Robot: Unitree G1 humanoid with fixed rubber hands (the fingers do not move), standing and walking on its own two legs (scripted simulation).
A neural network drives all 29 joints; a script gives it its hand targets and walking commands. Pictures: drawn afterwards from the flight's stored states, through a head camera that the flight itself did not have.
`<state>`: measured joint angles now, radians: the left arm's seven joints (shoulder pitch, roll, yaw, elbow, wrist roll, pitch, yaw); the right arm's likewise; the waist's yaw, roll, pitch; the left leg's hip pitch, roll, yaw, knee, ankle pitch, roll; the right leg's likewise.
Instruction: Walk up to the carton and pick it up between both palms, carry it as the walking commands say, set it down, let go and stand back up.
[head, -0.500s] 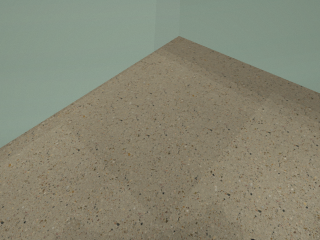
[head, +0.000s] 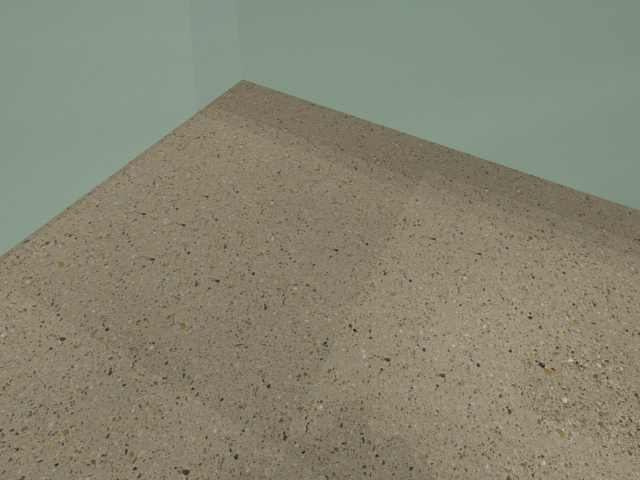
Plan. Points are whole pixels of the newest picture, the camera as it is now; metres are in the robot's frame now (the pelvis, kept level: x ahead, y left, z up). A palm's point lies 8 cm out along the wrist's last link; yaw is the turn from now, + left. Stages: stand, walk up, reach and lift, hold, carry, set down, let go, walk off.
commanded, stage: walk up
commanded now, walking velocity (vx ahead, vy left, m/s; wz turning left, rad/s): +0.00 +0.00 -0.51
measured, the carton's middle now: out of the picture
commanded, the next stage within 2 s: none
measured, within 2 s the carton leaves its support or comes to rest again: neither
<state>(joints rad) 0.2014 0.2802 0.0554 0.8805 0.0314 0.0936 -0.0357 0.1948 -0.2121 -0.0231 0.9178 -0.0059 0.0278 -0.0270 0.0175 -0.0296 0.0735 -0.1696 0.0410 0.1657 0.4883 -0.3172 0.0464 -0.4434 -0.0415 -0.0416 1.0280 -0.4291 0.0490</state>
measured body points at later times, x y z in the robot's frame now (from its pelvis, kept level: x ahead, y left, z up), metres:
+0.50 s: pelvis -0.02 -0.02 +0.00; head +0.04 -0.04 +0.45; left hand +0.13 +0.20 -0.14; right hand +0.01 -0.31 -0.13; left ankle +0.03 +0.12 -0.70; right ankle -0.05 -0.14 -0.74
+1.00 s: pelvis -0.03 +0.00 -0.01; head +0.00 -0.03 +0.44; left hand +0.22 +0.16 -0.14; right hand -0.14 -0.23 -0.16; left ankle +0.02 +0.11 -0.74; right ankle -0.10 -0.08 -0.74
